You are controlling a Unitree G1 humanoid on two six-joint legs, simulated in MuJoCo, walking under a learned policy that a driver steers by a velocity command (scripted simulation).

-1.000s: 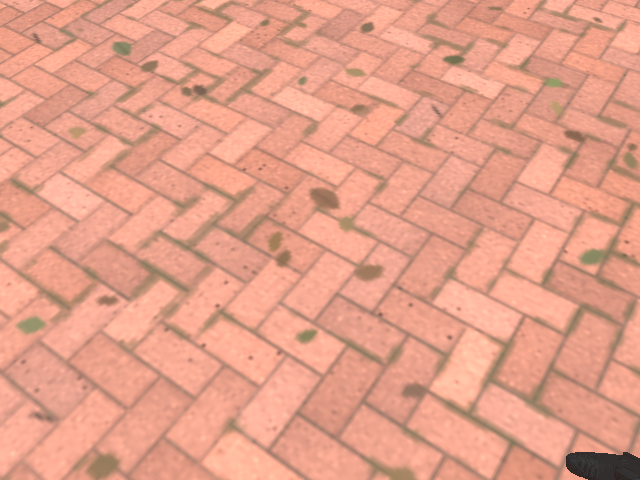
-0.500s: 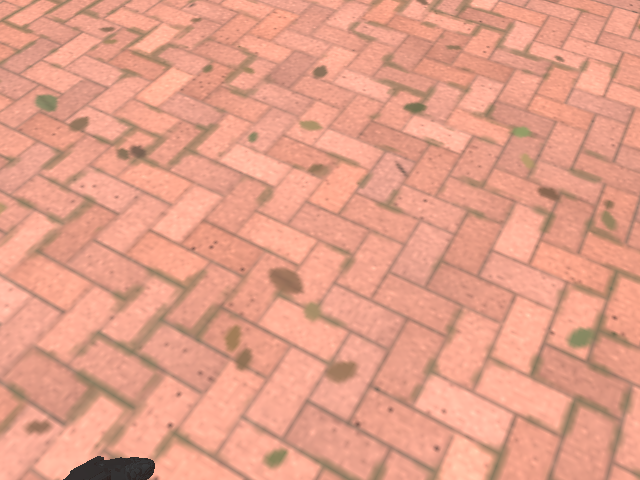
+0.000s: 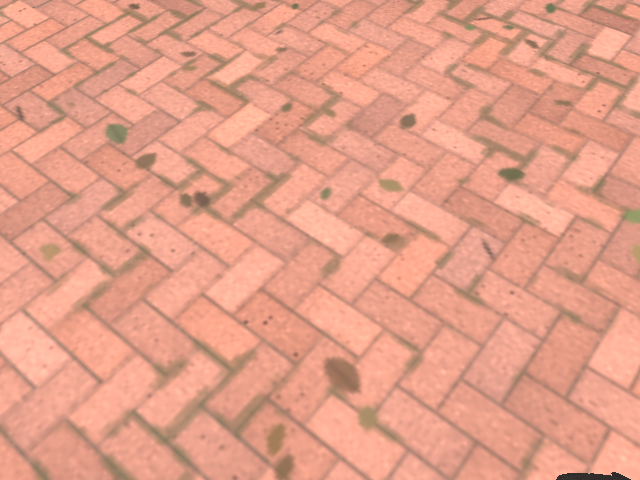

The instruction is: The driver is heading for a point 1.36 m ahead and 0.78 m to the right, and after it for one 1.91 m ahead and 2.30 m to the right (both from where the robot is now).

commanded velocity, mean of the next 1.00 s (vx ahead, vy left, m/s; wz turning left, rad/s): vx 0.05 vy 0.00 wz -0.51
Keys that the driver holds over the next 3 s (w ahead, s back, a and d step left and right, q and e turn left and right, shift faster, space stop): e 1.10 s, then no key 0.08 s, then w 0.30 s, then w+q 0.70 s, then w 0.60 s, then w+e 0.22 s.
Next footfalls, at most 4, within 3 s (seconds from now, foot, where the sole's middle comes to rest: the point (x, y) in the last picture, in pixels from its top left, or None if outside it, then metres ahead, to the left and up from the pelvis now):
0.06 left None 0.21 0.13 -0.78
0.46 right None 0.10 -0.11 -0.78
0.92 left None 0.20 0.09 -0.78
1.32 right None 0.03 -0.12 -0.78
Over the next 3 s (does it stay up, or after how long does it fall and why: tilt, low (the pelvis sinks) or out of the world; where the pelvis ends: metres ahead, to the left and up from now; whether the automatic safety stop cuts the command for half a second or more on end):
stays up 0.86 -0.39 0.00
